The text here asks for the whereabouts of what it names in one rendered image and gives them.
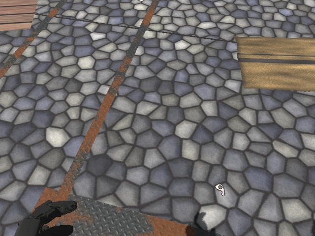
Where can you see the left robot hand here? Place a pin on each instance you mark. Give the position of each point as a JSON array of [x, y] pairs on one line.
[[43, 214]]

